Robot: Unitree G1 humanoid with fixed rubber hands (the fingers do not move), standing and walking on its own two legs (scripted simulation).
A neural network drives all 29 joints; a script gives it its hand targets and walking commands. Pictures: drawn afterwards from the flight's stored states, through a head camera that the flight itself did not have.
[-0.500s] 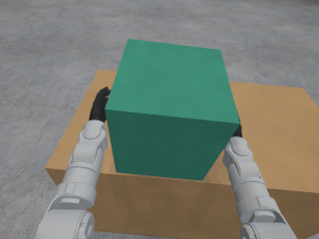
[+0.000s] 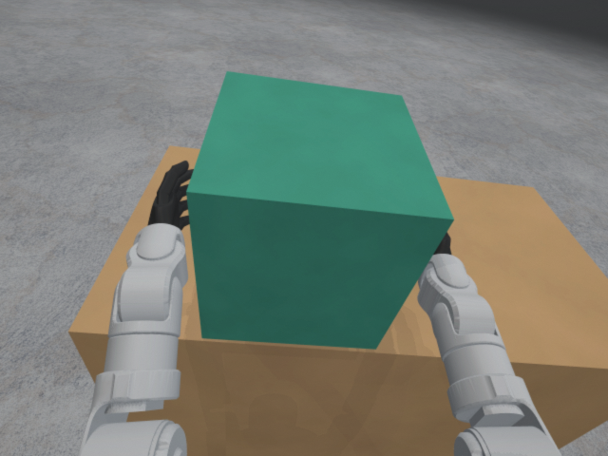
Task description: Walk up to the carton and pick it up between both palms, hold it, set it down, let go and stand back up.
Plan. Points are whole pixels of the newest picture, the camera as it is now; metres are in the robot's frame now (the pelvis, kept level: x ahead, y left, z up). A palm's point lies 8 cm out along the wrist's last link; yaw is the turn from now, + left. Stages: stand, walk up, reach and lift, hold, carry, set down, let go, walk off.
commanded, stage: reach and lift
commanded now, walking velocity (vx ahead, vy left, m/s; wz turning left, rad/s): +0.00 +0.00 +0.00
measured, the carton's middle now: (303, 214) +0.42 -0.03 +0.14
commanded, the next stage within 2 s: hold in 1.32 s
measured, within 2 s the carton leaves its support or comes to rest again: neither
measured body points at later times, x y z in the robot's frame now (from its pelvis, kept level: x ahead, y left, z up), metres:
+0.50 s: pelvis -0.02 -0.01 +0.00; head -0.08 +0.00 +0.45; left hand +0.38 +0.15 +0.21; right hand +0.36 -0.20 +0.19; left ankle -0.01 +0.11 -0.75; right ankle +0.03 -0.13 -0.75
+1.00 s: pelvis -0.02 -0.02 +0.00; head -0.08 +0.01 +0.45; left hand +0.38 +0.15 +0.21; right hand +0.37 -0.20 +0.21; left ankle -0.01 +0.11 -0.75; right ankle +0.03 -0.13 -0.75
